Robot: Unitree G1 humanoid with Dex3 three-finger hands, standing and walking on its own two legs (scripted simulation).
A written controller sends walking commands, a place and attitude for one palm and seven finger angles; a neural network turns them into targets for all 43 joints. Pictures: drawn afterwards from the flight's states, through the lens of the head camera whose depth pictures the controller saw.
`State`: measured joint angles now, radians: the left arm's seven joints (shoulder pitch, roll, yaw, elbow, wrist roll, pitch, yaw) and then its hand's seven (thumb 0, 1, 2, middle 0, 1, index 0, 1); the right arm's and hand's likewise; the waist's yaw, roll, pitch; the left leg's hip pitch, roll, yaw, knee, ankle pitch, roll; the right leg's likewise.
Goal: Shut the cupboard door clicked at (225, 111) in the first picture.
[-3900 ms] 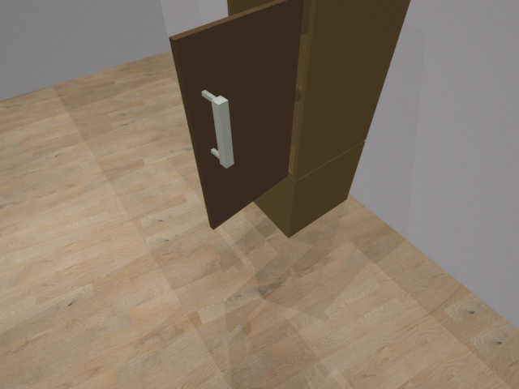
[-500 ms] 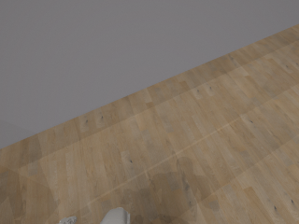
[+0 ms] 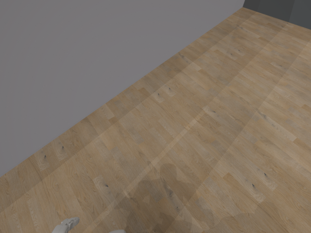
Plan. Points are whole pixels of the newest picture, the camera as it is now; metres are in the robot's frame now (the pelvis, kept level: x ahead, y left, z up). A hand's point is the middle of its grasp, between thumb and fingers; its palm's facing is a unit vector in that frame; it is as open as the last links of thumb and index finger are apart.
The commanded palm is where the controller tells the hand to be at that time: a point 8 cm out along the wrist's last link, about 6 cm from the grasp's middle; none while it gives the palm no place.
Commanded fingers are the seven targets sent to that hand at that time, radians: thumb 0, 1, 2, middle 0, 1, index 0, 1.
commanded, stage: walk around to get in front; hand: left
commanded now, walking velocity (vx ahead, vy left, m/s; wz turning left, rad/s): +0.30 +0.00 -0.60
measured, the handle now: out of the picture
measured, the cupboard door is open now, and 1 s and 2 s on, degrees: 97 97 97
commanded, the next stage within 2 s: walk to a spot facing it in 1.04 s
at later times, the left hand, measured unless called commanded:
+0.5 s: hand (114, 178) +0.29 +0.16 -0.14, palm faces -0.32 -0.94 -0.16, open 7.4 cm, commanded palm none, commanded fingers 0.00 0.90 0.90 -0.20 -0.30 -0.20 -0.30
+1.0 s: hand (151, 142) +0.43 +0.05 -0.16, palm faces -0.40 -0.90 -0.20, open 7.2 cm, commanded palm none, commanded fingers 0.00 0.90 0.90 -0.20 -0.30 -0.20 -0.30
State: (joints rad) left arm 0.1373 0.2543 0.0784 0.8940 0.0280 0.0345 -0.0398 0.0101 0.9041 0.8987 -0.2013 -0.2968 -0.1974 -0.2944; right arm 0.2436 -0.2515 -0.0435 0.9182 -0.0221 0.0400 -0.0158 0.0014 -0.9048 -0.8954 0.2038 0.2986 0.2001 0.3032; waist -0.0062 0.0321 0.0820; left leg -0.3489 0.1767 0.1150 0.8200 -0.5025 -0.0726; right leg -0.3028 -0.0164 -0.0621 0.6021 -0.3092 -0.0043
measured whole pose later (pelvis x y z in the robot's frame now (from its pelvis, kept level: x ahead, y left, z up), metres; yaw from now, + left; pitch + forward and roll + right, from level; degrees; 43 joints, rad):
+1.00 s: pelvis +0.32 -0.12 +0.02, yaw -27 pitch +0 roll -1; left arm 0.26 0.21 0.08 1.04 0.02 -0.04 -0.02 -0.01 0.93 0.90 -0.21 -0.30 -0.20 -0.30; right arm 0.16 -0.18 -0.04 0.96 -0.03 -0.04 0.02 0.00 -0.91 -0.90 0.20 0.30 0.19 0.30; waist 0.01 -0.01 0.04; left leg -0.43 0.11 0.10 0.60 -0.20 -0.06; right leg -0.11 0.03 -0.05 0.42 -0.31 -0.04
